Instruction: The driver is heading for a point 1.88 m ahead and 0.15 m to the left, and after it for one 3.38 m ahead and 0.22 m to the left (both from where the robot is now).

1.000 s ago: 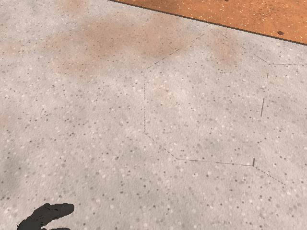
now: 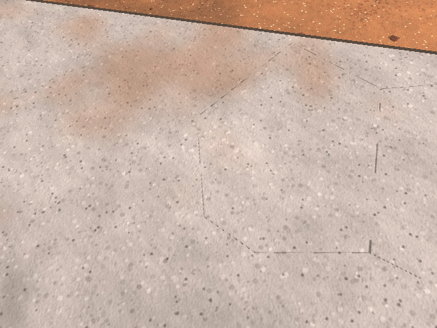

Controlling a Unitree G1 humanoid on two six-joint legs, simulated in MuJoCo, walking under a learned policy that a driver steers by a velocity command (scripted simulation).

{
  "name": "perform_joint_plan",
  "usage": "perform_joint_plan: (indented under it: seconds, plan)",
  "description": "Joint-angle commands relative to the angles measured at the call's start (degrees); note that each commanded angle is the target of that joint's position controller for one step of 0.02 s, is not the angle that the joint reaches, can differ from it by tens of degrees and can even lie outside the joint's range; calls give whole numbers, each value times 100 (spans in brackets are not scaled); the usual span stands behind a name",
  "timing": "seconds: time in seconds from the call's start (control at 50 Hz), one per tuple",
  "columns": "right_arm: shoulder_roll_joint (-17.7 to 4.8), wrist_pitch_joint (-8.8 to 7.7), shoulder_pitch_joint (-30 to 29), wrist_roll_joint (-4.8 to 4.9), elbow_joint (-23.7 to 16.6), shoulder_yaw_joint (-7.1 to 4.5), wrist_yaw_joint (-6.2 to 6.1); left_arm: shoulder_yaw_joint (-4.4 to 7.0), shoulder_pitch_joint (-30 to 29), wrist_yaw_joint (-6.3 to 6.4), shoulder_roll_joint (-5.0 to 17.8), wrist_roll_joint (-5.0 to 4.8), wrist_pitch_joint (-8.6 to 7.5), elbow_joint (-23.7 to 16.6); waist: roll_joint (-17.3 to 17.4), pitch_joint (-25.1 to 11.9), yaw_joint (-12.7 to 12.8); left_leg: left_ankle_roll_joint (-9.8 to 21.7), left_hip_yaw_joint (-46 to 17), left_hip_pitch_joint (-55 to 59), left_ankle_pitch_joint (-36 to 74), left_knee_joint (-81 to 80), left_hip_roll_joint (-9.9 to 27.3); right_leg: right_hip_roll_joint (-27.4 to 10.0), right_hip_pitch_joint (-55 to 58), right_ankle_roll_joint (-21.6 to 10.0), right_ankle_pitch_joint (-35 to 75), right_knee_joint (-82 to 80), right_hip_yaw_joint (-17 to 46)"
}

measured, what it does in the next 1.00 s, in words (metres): walks ahead: left foot, then right foot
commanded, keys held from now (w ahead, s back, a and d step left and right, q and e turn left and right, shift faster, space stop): e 0.04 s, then no key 0.22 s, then w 0.38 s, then w+q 0.36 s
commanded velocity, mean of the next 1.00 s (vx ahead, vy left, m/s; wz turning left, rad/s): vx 0.26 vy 0.00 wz -0.05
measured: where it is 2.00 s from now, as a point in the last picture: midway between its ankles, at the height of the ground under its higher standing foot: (225, 217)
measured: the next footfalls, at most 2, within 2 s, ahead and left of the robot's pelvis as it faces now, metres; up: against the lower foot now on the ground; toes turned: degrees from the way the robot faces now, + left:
left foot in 0.28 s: +0.07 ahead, +0.15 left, +0.00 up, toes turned -10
right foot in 0.64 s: +0.13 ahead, -0.13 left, +0.00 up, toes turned -8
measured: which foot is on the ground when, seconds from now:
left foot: up 0.00-0.26, down 0.28-0.64, up 0.66-1.00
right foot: down 0.00-0.28, up 0.30-0.62, down 0.64-1.00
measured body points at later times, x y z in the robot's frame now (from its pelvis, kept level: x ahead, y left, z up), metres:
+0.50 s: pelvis +0.04 +0.03 +0.00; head +0.06 +0.04 +0.45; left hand +0.23 +0.28 -0.10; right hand +0.07 -0.26 -0.11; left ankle +0.03 +0.16 -0.75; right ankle +0.03 -0.10 -0.70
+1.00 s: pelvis +0.22 -0.04 -0.01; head +0.25 -0.05 +0.44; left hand +0.23 +0.23 -0.13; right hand +0.41 -0.29 -0.12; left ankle +0.41 +0.11 -0.69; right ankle +0.09 -0.12 -0.75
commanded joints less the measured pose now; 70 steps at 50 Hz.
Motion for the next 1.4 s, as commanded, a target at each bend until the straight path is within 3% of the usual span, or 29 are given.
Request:
perform_joint_plan:
  seconds: [0.02, 0.2, 0.26, 0.28, 0.3, 0.32, 0.36, 0.42, 0.5, 0.56, 0.62, 0.64, 0.66, 0.68, 0.7, 0.72, 0.78, 0.86, 1.0, 1.08, 1.12, 1.14, 1.16, 1.18, 1.2, 1.22, 1.24, 1.3, 1.4]
  plan:
    - [-289, -138, -349, 17, -435, -31, 16, 280, -1, 83, 1012, -28, -27, -413, -878, -624, 55, -121, -237, -552, 123, -717, 55, -1317, 1281, -825, 1375, -643, 1613]
    - [-371, -274, -92, 76, -323, 40, 209, 223, -360, -32, 961, 38, 93, -511, -1020, -631, 129, -20, -16, 956, -206, -2269, 56, -1277, 700, -952, 1946, -286, 1952]
    - [-301, -364, 292, 20, -190, 82, 302, 131, -528, -21, 791, -47, 115, -477, -841, -641, -187, 234, 34, 2017, 1306, -4071, 101, -956, 462, -582, 1814, 1, 1870]
    - [-472, -384, 464, -91, -181, 80, 303, 49, -345, -19, 564, 38, 80, -438, -466, -875, -155, 416, -403, 2709, 1770, -4214, 624, -679, 112, -252, 641, 210, 1630]
    - [-800, -367, 503, -157, -195, 49, 290, -21, 47, -56, 322, 173, 25, -383, 631, -966, 172, 850, -1310, 3147, 2258, -4217, 1465, 88, -464, 84, -1236, 1004, 875]
    - [-725, -359, 511, -176, -79, 76, 303, 23, -221, -53, 473, 98, -17, -512, 1224, -679, 90, 1587, -2057, 2631, 669, -4551, 1890, 232, -923, 277, -1890, 1191, 319]
    - [-851, -400, 786, -43, -26, 12, 266, 191, -813, -50, 982, -16, -94, -570, 964, -70, -388, 1776, -2545, 2691, -1591, -5165, 1916, 31, -1850, 479, -1902, 2576, 85]
    - [-726, -469, 894, 104, 37, 64, 175, 189, -663, -137, 719, -44, -191, -454, 706, 157, -319, 1570, -2071, 3009, -1324, -5258, 1642, -308, -2440, 536, -1259, 2916, 27]
    - [-706, -476, 971, 104, 59, 63, 190, 42, -985, -239, 239, -43, -427, -472, 775, -30, -463, 1432, -1056, 2621, -152, -5214, 1169, -273, -1421, 525, -666, 1572, -488]
    - [-894, -460, 1111, 159, 87, 20, 272, 63, -916, -289, 373, -98, -473, -450, 810, -37, -419, 1530, -981, 2144, -134, -5109, 1284, -181, -560, 440, -454, 782, -666]
    - [-729, -448, 1066, 174, 98, 101, 335, 160, -78, -256, 551, -129, -457, -145, 555, -176, 56, 1309, -855, 1386, -208, -4556, 1201, -77, 951, 243, 85, 82, -718]
    - [-468, -478, 1008, 113, 90, 195, 358, 225, 470, -200, 687, -163, -448, -21, 415, -365, 337, 1085, -593, 955, -127, -3918, 988, -315, 1729, 114, -38, -16, -397]
    - [55, -535, 856, 33, -94, 363, 397, 338, 1142, -119, 1157, -60, -457, 29, -797, -708, 617, 654, 62, -126, -357, -1936, 356, -1544, 2763, -328, -924, -592, 1305]
    - [-70, -655, 770, 161, -364, 334, 334, 467, 1551, -189, 1666, 25, -489, 112, -1832, -787, 668, 551, 130, -1207, -1374, -425, -44, -2557, 2796, -1095, -2256, -1400, 3437]
    - [-573, -695, 796, 276, -306, 193, 322, 323, 1254, -227, 1172, 41, -567, 90, -1259, -335, 525, 662, -353, -1569, -1163, 386, 305, -2543, 2400, -1152, -2757, -1482, 3350]
    - [-656, -702, 819, 315, -243, 157, 359, 219, 955, -239, 827, 29, -624, 40, -1162, 26, 371, 782, -465, -1695, -588, 518, 438, -2239, 2143, -926, -2500, -1518, 2669]
    - [-427, -627, 783, 199, -107, 153, 410, 125, 419, -247, 522, 60, -668, 18, -815, 253, 110, 736, -472, -1382, 547, 230, 685, -1661, 1586, -506, -298, -1724, 1015]
    - [-169, -507, 659, 179, -181, 203, 446, 154, 524, -207, 528, 111, -731, 154, -597, 178, 76, 472, -416, -1374, 1402, -205, 549, -1497, 1436, -518, 1440, -1824, -95]
    - [115, -541, -627, 132, -834, 376, 673, 183, 871, -88, 733, 14, -650, 450, -397, 557, 402, 587, 398, -851, 2446, -2396, 414, -1552, 1535, -366, 2053, -1943, -1134]
    - [-155, -531, -592, 156, -1091, 262, 806, 256, 860, -8, 1014, -19, -457, 469, -685, 108, 86, 992, 899, -313, 1494, -2626, -50, -1735, 2389, -207, 5166, -824, -1428]
    - [-569, -472, 469, 177, -916, 47, 768, 294, 775, 60, 1171, 0, -339, 406, -867, -610, -532, 1290, 1019, 1093, 1087, -2642, -420, -1699, 2282, -104, 6379, 777, -1492]
    - [-881, -434, 1397, 174, -717, -125, 669, 277, 643, 86, 1177, -24, -339, 336, -644, -1044, -1073, 1536, 690, 2686, 1366, -3039, -408, -1494, 1346, 75, 5665, 2156, -1567]
    - [-1306, -355, 1883, 150, -601, -217, 521, 114, 957, 43, 613, 142, -432, 139, 568, -1612, -846, 2019, -1353, 4673, 1253, -2959, 848, -854, -678, 316, 1182, 4151, -1486]
    - [-1472, -442, 1709, 122, -787, -195, 537, -63, 1251, -79, 281, 76, -666, -87, 1119, -2528, -478, 3138, -4638, 5843, 224, -3897, 2050, 199, -2352, 475, -2314, 5751, -244]
    - [-1009, -473, 1720, 93, -768, -98, 529, 80, 453, -169, 837, -118, -837, -236, 374, -2161, -861, 2747, -4152, 5545, -35, -4324, 1839, -171, -2917, 381, -1864, 5861, 418]
    - [-827, -512, 1435, 102, -752, -42, 523, 67, 111, -198, 859, -219, -919, -402, 105, -1268, -686, 2481, -3244, 4629, 255, -4441, 1616, -408, -3008, 286, -1314, 5397, 293]
    - [-738, -540, 1029, 116, -811, -7, 527, 57, 54, -151, 759, -108, -947, -370, -431, -773, -356, 2281, -2662, 3672, 828, -4517, 1333, -649, -2752, 304, -976, 4846, 218]
    - [-532, -573, 535, 35, -969, 54, 488, 126, 318, -118, 778, 100, -755, -344, -103, -419, 105, 2245, -1937, 2263, 2015, -4845, 931, -909, -1966, 539, -587, 4134, 153]
    - [-660, -567, 855, 75, -715, 47, 343, -10, -376, -98, 422, 156, -635, -542, 86, -201, -130, 1957, -968, 1507, 2504, -4856, 498, -824, -1829, 858, 839, 2381, -170]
